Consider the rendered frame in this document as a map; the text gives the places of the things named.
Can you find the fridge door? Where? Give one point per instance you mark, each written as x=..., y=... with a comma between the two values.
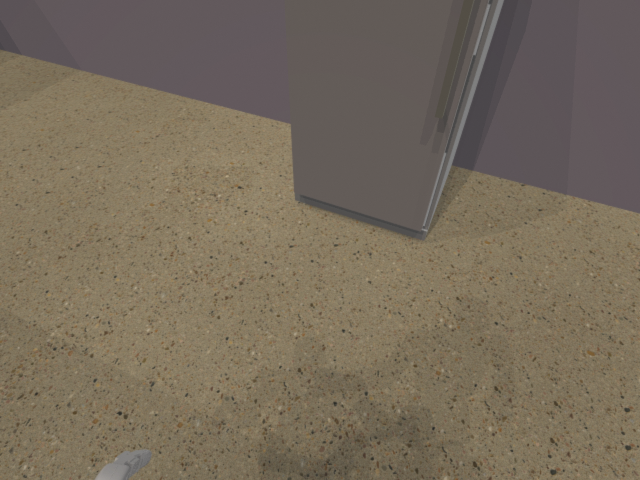
x=365, y=78

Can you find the robot left hand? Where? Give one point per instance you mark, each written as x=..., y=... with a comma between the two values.
x=125, y=465

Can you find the handle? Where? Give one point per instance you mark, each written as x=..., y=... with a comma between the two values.
x=454, y=56

